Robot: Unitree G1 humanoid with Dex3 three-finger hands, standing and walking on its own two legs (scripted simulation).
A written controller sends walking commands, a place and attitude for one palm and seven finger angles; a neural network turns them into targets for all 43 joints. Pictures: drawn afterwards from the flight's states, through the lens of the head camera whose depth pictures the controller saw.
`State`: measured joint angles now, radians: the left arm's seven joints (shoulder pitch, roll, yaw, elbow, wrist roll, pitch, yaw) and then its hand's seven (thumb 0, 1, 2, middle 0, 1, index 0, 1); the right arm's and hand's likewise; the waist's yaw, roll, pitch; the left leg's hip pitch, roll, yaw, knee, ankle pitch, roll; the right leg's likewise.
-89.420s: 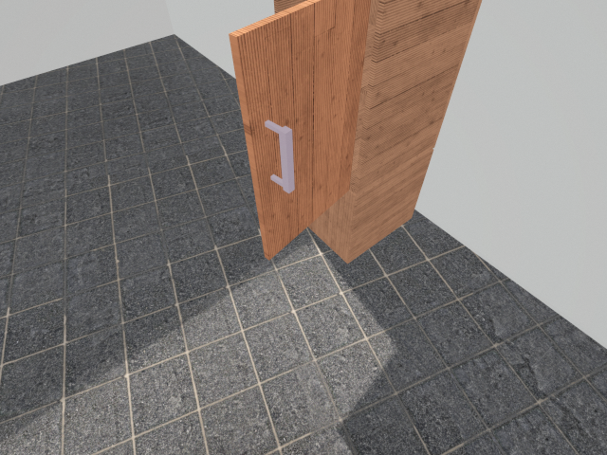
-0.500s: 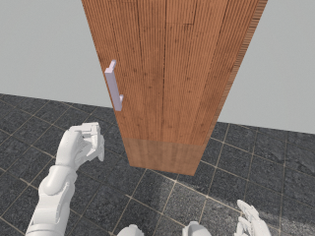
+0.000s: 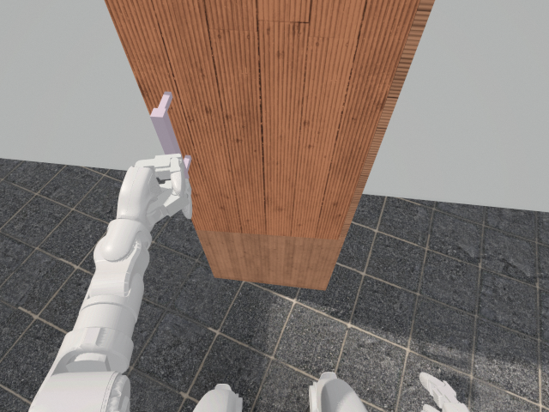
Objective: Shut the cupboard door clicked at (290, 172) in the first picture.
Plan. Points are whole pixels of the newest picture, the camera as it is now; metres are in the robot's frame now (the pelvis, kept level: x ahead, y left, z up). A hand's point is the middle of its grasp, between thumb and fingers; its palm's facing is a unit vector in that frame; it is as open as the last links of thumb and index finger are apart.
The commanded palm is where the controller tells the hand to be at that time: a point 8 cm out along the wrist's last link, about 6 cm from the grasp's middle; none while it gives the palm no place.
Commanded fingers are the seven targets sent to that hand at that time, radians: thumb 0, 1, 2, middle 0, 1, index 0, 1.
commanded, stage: bring the fist close to the handle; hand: left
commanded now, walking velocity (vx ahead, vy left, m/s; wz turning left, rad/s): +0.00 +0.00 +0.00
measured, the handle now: (175, 141) +0.52 +0.16 +0.07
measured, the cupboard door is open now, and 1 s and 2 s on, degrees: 2 0 0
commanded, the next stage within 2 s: push the door shut along its arc in 0.34 s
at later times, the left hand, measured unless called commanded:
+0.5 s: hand (181, 195) +0.40 +0.14 +0.08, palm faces -0.14 -0.99 -0.03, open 3.1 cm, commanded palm +0.39 +0.19 +0.07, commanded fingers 0.00 0.90 0.90 -1.30 -1.50 -1.30 -1.50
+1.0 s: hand (188, 167) +0.46 +0.13 +0.08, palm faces -0.26 -0.96 -0.05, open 3.2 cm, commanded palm +0.47 +0.18 +0.07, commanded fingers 0.00 0.90 0.90 -1.30 -1.50 -1.30 -1.50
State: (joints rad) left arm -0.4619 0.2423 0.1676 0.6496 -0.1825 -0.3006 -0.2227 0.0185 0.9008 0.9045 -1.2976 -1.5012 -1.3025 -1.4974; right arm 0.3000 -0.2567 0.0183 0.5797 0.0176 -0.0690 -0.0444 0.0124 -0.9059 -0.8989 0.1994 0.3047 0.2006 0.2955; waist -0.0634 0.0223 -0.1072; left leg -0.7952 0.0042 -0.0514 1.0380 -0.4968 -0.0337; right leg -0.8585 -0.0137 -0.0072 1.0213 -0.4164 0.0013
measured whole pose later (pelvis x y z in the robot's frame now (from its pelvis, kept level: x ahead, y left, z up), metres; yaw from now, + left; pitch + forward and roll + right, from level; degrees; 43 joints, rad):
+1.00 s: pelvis -0.02 +0.01 -0.02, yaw +0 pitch +19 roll -1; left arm -0.85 0.37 0.22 1.06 -0.14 -0.38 -0.37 0.02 0.90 0.90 -1.37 -1.50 -1.35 -1.50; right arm 0.36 -0.27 0.02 0.62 0.01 -0.02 -0.03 0.01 -0.91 -0.90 0.20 0.30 0.20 0.30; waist -0.12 0.02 -0.11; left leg -0.95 -0.01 -0.05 1.12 -0.49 -0.02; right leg -1.00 -0.02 0.00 1.07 -0.39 0.02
